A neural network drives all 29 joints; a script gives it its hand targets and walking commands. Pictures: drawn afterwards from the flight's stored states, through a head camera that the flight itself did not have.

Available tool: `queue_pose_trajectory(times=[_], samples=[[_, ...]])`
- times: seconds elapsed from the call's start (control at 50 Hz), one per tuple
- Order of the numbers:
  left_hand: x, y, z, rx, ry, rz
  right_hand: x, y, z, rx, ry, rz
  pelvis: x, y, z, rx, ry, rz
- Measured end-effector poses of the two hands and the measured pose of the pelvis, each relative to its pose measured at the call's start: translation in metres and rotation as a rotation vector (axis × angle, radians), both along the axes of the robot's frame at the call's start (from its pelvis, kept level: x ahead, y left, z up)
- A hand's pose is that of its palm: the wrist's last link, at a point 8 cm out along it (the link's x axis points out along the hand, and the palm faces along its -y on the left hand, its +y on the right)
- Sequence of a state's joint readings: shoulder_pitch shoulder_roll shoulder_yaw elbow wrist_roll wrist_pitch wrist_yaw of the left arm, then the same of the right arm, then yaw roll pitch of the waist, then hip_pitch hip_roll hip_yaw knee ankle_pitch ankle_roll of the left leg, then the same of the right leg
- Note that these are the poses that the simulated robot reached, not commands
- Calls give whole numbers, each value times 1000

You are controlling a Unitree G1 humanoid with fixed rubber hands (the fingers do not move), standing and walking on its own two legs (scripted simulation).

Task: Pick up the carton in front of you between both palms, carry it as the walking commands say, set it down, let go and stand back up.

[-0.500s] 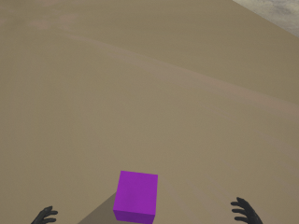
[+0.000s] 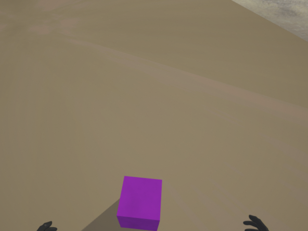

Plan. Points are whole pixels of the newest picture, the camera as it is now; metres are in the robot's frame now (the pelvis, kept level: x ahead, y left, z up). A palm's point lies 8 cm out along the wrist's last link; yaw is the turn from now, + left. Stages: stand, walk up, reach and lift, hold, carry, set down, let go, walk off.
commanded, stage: stand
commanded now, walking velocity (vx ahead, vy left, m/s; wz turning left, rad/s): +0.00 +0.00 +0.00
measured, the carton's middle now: (140, 204) +0.38 +0.04 -0.65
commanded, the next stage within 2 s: none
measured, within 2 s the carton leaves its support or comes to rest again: neither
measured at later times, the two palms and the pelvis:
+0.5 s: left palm out of the picture +0.07 +0.31 -0.10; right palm out of the picture +0.09 -0.30 -0.10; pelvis -0.01 +0.00 +0.00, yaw +0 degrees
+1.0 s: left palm out of the picture +0.07 +0.32 -0.10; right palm out of the picture +0.09 -0.30 -0.09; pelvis -0.01 +0.01 +0.00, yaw +0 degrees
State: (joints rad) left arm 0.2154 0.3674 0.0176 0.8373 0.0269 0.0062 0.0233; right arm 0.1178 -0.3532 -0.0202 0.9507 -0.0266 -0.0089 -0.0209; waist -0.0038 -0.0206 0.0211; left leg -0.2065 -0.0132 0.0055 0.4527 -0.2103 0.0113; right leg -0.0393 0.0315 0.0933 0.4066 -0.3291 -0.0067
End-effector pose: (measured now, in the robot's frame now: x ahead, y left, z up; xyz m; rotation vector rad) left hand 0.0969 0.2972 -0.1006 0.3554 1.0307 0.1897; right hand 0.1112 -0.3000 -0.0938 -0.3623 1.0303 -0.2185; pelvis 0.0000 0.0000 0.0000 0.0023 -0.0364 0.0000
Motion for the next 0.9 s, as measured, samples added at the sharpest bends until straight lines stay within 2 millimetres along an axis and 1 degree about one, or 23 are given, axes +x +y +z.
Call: queue_pose_trajectory(times=[0.2,0.38,0.9], samples=[[-13,5,-1,5,32,4,-14,-3,-1,-3,32,-12,-7,1,2,-2,-6,1],[-19,10,-2,9,53,7,-22,-4,-2,-5,52,-18,-10,3,3,-4,-8,2],[-27,20,-3,16,87,22,-23,-4,0,-12,70,-19,-12,8,4,-5,-9,5]])
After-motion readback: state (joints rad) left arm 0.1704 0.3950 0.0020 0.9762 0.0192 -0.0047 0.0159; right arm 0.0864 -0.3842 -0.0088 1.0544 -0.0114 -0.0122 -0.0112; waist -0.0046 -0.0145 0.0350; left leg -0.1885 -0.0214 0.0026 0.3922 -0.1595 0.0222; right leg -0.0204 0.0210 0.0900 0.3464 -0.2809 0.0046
